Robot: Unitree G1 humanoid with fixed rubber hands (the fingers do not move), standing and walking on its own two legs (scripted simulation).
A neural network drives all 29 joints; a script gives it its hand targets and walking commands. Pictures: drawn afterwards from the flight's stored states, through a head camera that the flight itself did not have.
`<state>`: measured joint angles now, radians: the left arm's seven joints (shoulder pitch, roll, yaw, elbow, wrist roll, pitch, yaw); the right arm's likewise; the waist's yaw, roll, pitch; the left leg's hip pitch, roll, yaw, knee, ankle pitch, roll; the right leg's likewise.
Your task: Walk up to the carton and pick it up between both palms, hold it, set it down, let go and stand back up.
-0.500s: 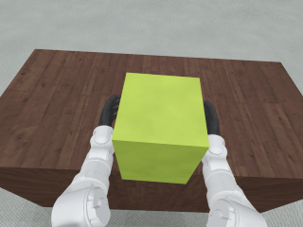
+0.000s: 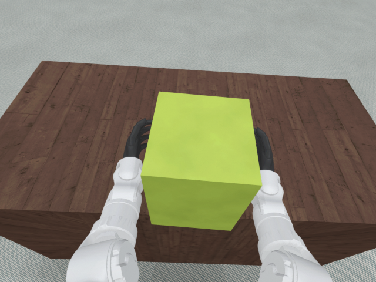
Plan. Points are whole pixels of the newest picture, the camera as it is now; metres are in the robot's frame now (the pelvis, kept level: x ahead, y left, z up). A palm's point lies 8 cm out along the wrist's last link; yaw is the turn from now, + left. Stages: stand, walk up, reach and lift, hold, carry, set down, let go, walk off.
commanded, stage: reach and lift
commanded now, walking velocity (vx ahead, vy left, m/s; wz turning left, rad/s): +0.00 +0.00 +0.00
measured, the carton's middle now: (197, 165) +0.38 +0.00 +0.01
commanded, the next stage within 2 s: none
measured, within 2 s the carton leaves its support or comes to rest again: leaves its support in 0.66 s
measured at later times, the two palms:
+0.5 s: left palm (133, 153) +0.39 +0.14 +0.04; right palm (262, 164) +0.38 -0.15 +0.04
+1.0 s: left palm (120, 163) +0.36 +0.17 +0.04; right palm (254, 164) +0.37 -0.12 +0.06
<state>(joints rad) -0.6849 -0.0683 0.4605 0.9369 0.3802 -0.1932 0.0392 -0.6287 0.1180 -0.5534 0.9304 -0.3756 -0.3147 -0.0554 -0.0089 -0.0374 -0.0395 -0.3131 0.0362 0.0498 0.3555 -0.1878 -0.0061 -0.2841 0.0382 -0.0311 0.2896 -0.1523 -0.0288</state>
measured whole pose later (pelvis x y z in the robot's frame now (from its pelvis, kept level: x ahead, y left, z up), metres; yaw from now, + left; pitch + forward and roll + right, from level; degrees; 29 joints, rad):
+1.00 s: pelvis -0.02 -0.01 +0.00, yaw +3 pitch +11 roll -1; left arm -0.69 -0.02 0.41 1.00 0.35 -0.32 0.08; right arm -0.71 0.07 -0.54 1.18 -0.38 -0.55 -0.14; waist -0.01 -0.07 -0.10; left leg -0.39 0.03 0.00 0.31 -0.11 -0.02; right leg -0.34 0.03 -0.08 0.24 -0.09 -0.04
